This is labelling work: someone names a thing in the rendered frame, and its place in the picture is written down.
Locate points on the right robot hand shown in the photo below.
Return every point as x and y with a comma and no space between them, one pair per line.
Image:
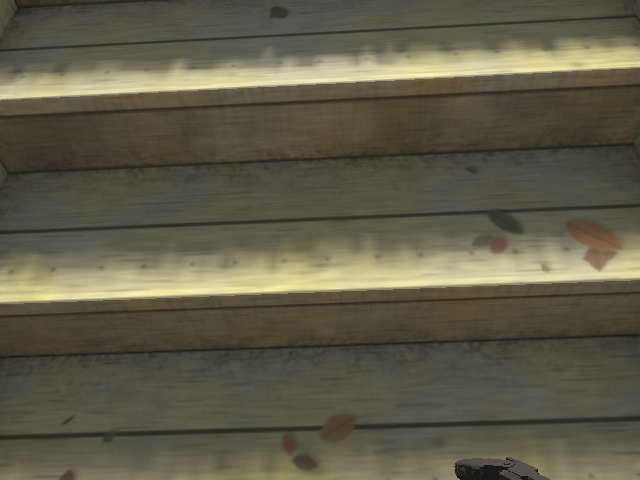
496,469

